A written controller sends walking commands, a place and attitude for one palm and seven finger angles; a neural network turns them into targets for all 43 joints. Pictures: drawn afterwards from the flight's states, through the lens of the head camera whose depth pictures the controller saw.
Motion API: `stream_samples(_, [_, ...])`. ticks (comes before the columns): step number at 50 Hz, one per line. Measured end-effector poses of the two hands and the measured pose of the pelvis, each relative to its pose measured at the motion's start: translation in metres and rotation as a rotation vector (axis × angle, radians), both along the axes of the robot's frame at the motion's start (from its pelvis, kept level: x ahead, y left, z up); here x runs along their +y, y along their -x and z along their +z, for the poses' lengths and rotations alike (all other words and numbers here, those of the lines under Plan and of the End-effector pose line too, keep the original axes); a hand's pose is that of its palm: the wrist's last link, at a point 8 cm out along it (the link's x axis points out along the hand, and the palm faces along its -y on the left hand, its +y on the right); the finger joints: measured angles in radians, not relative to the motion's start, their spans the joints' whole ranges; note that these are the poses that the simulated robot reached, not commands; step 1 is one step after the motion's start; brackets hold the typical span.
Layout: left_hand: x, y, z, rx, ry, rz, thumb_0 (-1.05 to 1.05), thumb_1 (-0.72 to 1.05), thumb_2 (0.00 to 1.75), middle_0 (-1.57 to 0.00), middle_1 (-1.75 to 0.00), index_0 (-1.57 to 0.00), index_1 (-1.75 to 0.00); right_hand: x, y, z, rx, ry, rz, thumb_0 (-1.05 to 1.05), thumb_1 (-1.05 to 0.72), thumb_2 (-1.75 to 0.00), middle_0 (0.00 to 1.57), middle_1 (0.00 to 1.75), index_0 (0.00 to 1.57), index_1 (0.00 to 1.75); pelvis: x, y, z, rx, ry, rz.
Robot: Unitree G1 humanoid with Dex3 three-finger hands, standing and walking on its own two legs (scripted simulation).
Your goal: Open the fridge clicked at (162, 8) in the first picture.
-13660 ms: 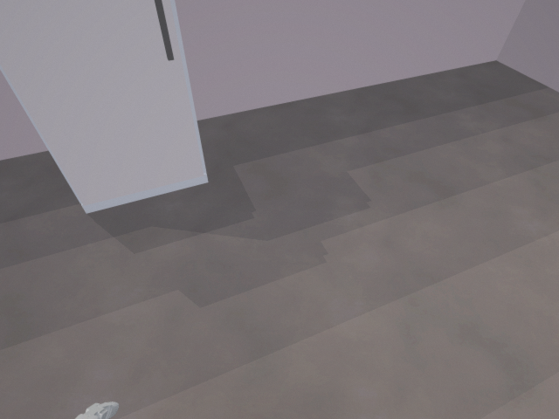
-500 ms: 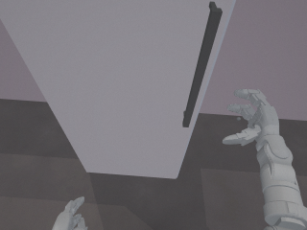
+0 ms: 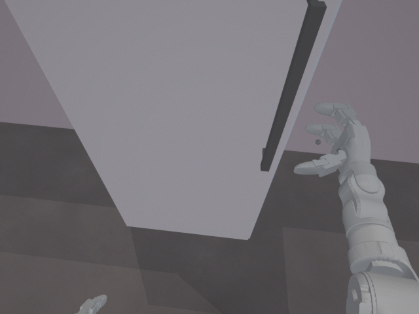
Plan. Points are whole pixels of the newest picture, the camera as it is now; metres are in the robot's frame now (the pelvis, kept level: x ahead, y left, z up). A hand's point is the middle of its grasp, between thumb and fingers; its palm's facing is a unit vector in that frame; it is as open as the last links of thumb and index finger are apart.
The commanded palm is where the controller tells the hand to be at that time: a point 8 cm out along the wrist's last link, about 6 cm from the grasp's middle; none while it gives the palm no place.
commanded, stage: move the hooked fingers beside the handle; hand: right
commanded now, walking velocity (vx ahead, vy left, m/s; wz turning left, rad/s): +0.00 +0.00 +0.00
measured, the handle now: (282, 103) +0.50 -0.08 +0.15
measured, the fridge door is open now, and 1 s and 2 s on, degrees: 0 0 0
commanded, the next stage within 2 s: feel for the door with the fingertips in 0.76 s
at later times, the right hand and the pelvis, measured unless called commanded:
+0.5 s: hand (320, 145) +0.42 -0.16 +0.12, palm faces +0.00 +1.00 +0.00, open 14.0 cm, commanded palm +0.39 -0.21 +0.12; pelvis -0.01 +0.00 +0.00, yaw +0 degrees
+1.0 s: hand (311, 142) +0.42 -0.14 +0.12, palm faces -0.01 +1.00 +0.00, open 14.0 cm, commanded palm +0.39 -0.19 +0.12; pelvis +0.00 -0.01 +0.00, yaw +0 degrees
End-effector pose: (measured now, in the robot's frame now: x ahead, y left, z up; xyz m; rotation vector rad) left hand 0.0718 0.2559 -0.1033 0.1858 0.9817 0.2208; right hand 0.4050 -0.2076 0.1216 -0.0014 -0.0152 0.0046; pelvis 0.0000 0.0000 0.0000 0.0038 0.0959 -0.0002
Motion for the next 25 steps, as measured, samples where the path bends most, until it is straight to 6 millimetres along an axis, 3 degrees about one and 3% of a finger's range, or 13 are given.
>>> stream_samples(8, [-0.001, 0.006, -0.001, 0.002, 0.015, 0.016, 0.01, 0.9, 0.9, -0.2, -0.3, -0.2, -0.3, 0.011, -0.004, 0.001, -0.022, -0.005, -0.001, -0.01, 0.5, -0.3, 0.3, 1.2, 0.3, 1.2, -0.001, 0.0, -0.001, 0.009, 0.004, 0.016])
stream_samples(19, [-0.005, -0.004, 0.002, -0.021, 0.015, -0.002, 0.01, 0.9, 0.9, -0.2, -0.3, -0.2, -0.3, -0.006, 0.011, -0.004, -0.008, 0.005, -0.023, -0.01, 0.5, -0.3, 0.3, 1.2, 0.3, 1.2, 0.0, 0.003, 0.0, -0.006, 0.0, 0.009])
stream_samples(25, [-0.006, -0.012, 0.003, -0.035, 0.004, -0.025, 0.01, 0.9, 0.9, -0.2, -0.3, -0.2, -0.3, -0.003, 0.009, 0.0, -0.019, -0.002, -0.002, -0.01, 0.51, -0.3, 0.3, 1.2, 0.3, 1.2, -0.002, 0.005, -0.001, -0.003, -0.004, -0.003])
